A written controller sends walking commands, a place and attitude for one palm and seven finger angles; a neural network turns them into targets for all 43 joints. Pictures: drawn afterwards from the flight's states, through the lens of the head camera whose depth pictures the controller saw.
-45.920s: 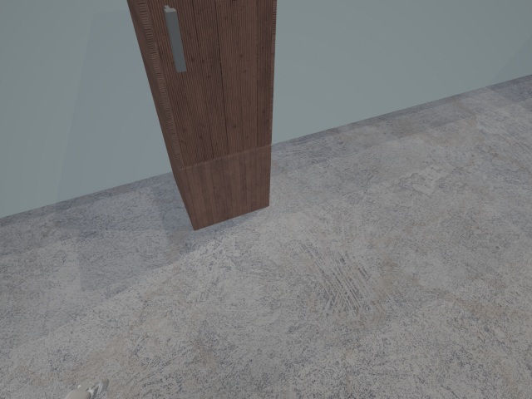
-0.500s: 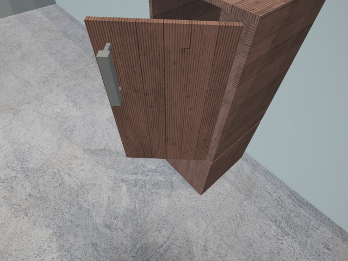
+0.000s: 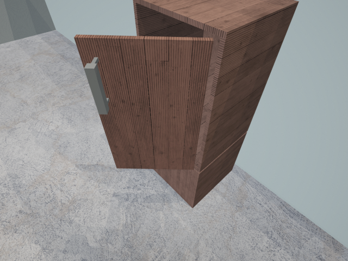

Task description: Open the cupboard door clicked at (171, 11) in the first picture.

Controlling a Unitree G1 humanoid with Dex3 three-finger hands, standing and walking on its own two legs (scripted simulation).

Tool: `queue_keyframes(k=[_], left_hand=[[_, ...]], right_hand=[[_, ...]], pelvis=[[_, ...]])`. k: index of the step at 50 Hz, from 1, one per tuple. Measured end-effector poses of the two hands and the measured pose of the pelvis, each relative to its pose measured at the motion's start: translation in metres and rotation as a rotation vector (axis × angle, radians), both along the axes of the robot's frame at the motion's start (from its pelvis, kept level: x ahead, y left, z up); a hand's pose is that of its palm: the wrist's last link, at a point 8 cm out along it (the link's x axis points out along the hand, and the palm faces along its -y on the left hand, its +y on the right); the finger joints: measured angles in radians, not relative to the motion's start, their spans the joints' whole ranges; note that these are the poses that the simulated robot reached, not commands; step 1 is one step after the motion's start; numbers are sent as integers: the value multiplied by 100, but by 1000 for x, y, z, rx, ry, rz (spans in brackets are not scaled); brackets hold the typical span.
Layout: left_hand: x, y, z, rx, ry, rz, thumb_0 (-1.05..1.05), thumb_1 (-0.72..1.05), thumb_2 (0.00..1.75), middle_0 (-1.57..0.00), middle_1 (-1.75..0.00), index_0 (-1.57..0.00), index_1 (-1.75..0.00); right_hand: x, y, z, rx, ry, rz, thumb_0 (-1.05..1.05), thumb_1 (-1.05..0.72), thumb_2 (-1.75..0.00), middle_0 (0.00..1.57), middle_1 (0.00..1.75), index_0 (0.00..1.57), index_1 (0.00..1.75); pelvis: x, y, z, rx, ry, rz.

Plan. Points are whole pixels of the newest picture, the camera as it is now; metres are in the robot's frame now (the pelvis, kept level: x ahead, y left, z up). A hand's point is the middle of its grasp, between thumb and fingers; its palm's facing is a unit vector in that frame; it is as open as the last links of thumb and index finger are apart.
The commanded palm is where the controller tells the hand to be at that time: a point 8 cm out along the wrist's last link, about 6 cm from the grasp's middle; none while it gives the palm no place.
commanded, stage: come to a stop and stand still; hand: left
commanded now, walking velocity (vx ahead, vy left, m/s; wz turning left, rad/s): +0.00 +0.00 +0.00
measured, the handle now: (99, 86) +0.54 +0.24 +0.12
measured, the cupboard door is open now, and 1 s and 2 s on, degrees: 46 46 46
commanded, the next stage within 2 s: look again from close up in 0.18 s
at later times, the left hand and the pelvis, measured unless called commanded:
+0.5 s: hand out of the picture +0.00 +0.18 -0.17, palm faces +0.00 -0.99 -0.16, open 7.4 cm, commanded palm none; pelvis +0.02 +0.02 +0.01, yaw -1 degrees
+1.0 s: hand out of the picture +0.09 +0.23 -0.14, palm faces +0.14 -0.96 -0.23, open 7.3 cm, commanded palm +0.13 +0.26 -0.06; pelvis +0.03 +0.04 +0.00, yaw +0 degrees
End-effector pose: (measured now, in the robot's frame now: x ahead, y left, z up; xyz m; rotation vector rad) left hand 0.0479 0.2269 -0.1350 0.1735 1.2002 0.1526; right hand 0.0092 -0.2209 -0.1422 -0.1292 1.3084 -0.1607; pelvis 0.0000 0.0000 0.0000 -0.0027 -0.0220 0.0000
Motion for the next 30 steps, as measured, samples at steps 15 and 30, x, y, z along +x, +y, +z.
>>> queue_keyframes(k=[15,30], left_hand=[[-54,3,-3,-24,181,18,1,91,90,-20,-30,-20,-29],[-41,1,-9,-60,202,16,0,91,90,-20,-30,-20,-29]], right_hand=[[-25,14,4,16,115,10,1,-91,-90,20,29,20,30],[-3,31,3,7,106,7,1,-92,-90,20,29,20,30]], pelvis=[[5,6,7,0,15,-5],[22,20,6,2,15,-11]])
